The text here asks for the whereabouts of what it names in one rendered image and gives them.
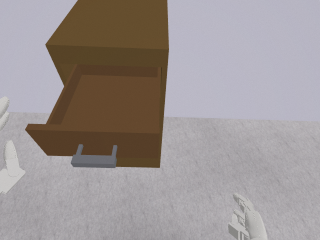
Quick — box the cabinet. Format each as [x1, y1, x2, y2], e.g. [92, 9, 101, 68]
[45, 0, 169, 168]

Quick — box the drawer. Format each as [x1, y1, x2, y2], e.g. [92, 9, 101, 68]
[25, 64, 160, 159]

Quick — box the right robot hand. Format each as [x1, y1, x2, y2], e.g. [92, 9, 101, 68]
[228, 193, 268, 240]

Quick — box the handle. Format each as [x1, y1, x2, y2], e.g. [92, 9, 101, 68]
[71, 144, 118, 168]

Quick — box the left robot hand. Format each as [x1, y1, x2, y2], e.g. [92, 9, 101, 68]
[0, 96, 26, 195]

